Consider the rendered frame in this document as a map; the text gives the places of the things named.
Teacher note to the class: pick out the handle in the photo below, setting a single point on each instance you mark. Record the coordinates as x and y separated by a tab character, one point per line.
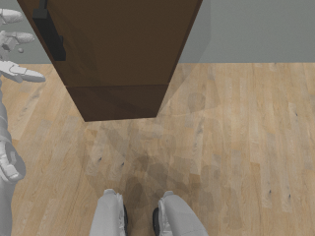
47	29

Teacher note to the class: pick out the robot left forearm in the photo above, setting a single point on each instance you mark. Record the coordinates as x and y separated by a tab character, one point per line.
4	134

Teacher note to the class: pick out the cupboard door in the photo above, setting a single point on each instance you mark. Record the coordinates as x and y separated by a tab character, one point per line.
118	42

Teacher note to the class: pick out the robot right thigh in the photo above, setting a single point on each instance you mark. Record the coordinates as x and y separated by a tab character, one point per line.
182	219

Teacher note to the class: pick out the robot left upper arm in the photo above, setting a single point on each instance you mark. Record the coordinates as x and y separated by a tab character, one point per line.
12	170

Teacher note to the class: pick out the left robot hand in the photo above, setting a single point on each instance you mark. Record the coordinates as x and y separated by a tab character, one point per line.
8	69

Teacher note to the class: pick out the robot right shin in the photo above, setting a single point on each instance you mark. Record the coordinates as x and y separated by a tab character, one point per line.
165	229

